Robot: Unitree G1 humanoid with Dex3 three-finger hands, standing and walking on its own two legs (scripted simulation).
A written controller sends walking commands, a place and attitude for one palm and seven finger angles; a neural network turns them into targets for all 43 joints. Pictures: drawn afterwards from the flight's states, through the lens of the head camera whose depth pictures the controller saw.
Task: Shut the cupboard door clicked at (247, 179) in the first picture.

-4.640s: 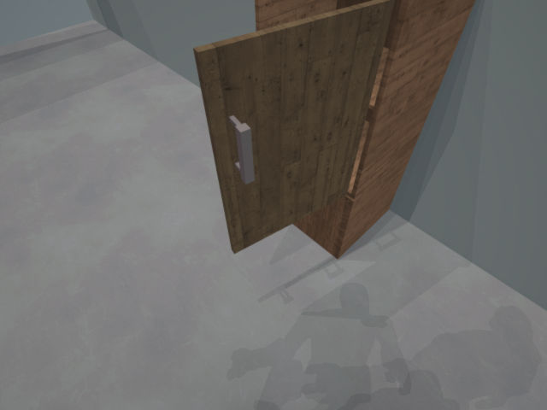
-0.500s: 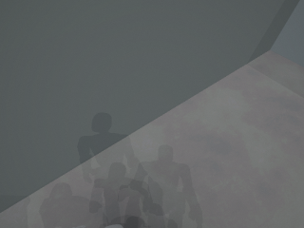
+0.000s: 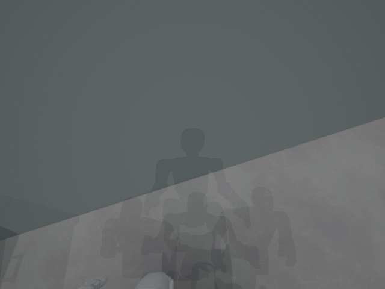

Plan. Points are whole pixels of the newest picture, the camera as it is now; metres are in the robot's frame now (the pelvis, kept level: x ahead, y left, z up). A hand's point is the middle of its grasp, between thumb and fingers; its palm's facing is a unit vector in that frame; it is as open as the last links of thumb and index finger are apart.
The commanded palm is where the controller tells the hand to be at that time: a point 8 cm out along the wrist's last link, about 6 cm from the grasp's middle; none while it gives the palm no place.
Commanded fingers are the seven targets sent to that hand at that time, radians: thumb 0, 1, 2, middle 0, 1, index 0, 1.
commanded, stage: turn to face it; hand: left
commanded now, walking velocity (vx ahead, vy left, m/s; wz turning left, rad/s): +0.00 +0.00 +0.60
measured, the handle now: out of the picture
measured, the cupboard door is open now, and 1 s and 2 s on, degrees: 78 78 78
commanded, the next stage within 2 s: none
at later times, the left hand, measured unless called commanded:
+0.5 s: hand out of the picture +0.06 +0.22 -0.16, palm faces +0.33 -0.90 -0.28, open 7.4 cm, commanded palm none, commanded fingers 0.00 0.90 0.90 -0.20 -0.30 -0.20 -0.30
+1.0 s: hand out of the picture +0.00 +0.18 -0.17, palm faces +0.61 -0.75 -0.25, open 7.4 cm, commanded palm none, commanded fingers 0.00 0.90 0.90 -0.20 -0.30 -0.20 -0.30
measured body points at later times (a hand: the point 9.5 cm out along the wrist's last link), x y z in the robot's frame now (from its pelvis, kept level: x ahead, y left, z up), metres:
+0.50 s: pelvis +0.03 -0.02 +0.00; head +0.08 -0.01 +0.44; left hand +0.04 +0.26 -0.14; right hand +0.19 -0.23 -0.15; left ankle +0.01 +0.11 -0.74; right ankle +0.08 -0.16 -0.71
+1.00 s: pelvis +0.06 -0.04 -0.01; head +0.10 +0.00 +0.44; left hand -0.03 +0.22 -0.15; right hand +0.28 -0.20 -0.14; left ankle -0.01 +0.07 -0.74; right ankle +0.12 -0.17 -0.68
